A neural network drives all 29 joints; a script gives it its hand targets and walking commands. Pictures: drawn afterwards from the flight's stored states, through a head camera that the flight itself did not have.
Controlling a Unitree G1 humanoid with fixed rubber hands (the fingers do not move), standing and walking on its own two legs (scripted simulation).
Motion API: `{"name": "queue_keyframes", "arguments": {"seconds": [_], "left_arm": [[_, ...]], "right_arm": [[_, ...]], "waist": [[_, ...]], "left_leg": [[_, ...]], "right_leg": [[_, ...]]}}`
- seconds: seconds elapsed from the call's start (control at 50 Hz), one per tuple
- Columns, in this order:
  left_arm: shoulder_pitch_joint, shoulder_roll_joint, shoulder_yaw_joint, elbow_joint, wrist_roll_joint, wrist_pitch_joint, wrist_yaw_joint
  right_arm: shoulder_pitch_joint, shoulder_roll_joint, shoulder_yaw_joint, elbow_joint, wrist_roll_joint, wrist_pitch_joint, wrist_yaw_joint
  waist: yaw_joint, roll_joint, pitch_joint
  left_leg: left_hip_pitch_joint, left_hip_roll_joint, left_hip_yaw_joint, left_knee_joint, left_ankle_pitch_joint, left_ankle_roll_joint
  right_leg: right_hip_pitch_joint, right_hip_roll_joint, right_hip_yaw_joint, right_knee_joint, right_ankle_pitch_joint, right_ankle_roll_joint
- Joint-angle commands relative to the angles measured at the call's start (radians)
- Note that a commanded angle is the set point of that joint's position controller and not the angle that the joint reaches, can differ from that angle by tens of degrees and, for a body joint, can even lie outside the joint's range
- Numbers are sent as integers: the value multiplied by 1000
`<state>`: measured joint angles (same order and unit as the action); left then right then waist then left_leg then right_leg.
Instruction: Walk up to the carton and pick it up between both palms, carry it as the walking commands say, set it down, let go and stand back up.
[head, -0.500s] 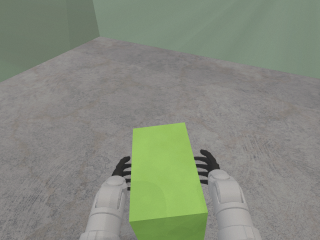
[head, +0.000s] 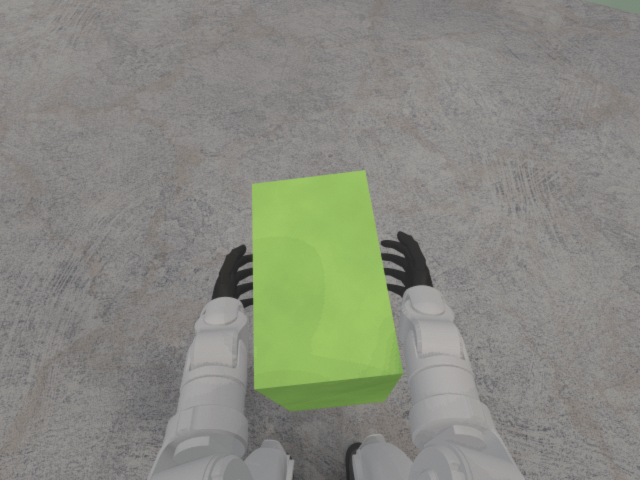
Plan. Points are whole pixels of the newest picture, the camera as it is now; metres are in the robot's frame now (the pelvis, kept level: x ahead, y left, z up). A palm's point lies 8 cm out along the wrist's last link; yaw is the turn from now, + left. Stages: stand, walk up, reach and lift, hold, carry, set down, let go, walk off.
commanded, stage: set down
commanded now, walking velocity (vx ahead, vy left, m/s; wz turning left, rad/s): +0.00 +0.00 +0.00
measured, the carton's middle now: (324, 302) +0.37 +0.00 -0.10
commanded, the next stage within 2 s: none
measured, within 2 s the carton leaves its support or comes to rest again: neither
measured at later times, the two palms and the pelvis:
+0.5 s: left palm (247, 296) +0.40 +0.12 -0.13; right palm (402, 296) +0.39 -0.12 -0.12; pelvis +0.01 +0.01 -0.06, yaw +1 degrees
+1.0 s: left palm (255, 300) +0.42 +0.12 -0.21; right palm (391, 302) +0.42 -0.12 -0.21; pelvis -0.01 +0.01 -0.13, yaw +1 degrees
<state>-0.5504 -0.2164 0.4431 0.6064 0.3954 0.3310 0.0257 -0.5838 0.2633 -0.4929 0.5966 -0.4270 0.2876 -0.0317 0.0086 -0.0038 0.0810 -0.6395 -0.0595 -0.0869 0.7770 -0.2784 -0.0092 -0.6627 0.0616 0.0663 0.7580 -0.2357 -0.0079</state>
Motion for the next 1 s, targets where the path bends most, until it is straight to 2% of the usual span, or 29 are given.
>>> {"name": "queue_keyframes", "arguments": {"seconds": [0.0, 0.14, 0.2, 0.22, 0.36, 0.48, 0.56, 0.6, 0.66, 0.68, 0.7, 0.76, 0.98], "left_arm": [[-606, -918, -503, 30, -120, -123, -186], [-613, -947, -568, 10, -151, -165, -165], [-611, -957, -596, 9, -168, -175, -152], [-598, -962, -605, 15, -169, -177, -145], [-577, -962, -621, 29, -193, -189, -105], [-551, -905, -603, 53, -204, -211, -83], [-567, -868, -607, 42, -214, -232, -70], [-574, -861, -603, 45, -215, -238, -66], [-618, -836, -607, 42, -226, -246, -64], [-615, -825, -592, 59, -222, -244, -63], [-645, -823, -594, 53, -229, -244, -65], [-679, -806, -575, 75, -225, -243, -66], [-845, -798, -546, 102, -251, -220, -78]], "right_arm": [[-482, 916, 505, 145, 113, -59, 156], [-537, 891, 591, 82, 136, -102, 159], [-530, 877, 606, 69, 141, -114, 160], [-518, 874, 610, 69, 143, -118, 161], [-497, 839, 634, 69, 171, -128, 168], [-461, 824, 638, 91, 185, -138, 146], [-457, 815, 646, 98, 200, -153, 124], [-472, 809, 655, 95, 208, -159, 111], [-505, 800, 655, 85, 210, -167, 89], [-513, 790, 651, 90, 210, -168, 83], [-520, 790, 640, 99, 204, -165, 76], [-566, 782, 629, 105, 205, -166, 60], [-746, 783, 608, 105, 222, -137, 43]], "waist": [[-1, 22, -600], [-4, 6, -739], [-22, 5, -802], [-25, 20, -821], [-36, 36, -906], [-35, 11, -941], [-23, 10, -972], [-11, 9, -973], [-21, -1, -985], [-11, 2, -975], [-28, -8, -975], [-16, 1, -979], [-15, -12, -1047]], "left_leg": [[-11, -79, 49, -53, -31, 20], [-68, -92, 37, 35, 16, 1], [-89, -97, 26, 78, 54, -13], [-91, -100, 25, 89, 77, -19], [-143, -110, 12, 168, 162, -37], [-247, -118, 13, 240, 201, -35], [-300, -123, 20, 292, 215, -35], [-327, -126, 27, 315, 195, -33], [-369, -131, 32, 352, 162, -31], [-386, -131, 36, 361, 146, -31], [-404, -132, 38, 375, 115, -29], [-441, -136, 46, 405, 71, -26], [-565, -149, 71, 522, -24, -23]], "right_leg": [[266, 51, 22, -31, 2, -13], [160, 74, -7, 82, 35, -8], [99, 82, -19, 132, 64, -4], [78, 86, -23, 149, 84, -3], [-61, 102, -32, 244, 145, 3], [-116, 106, -21, 299, 209, 22], [-151, 108, -11, 343, 240, 34], [-167, 107, -8, 361, 226, 38], [-183, 107, -8, 389, 212, 46], [-193, 105, -6, 396, 197, 48], [-200, 106, -10, 402, 172, 50], [-228, 108, -7, 430, 127, 54], [-305, 117, -28, 549, 40, 62]]}}
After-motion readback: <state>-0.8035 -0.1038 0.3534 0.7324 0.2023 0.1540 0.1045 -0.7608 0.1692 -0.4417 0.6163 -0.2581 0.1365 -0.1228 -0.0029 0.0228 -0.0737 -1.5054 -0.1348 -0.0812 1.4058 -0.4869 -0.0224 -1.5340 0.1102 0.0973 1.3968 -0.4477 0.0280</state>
